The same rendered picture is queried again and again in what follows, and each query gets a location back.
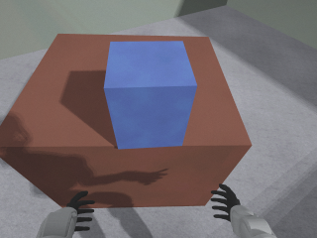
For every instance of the carton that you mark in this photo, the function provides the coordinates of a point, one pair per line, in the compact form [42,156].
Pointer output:
[149,88]

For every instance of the robot right forearm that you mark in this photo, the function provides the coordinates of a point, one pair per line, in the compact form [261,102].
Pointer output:
[247,224]

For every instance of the robot left forearm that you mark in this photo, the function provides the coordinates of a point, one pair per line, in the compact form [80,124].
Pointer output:
[59,224]

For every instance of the robot right hand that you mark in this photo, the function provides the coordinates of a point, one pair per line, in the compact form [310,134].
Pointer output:
[231,200]

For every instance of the robot left hand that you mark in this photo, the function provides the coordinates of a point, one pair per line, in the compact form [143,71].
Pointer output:
[74,203]

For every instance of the pedestal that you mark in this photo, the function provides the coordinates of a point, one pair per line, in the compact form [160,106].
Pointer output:
[59,133]

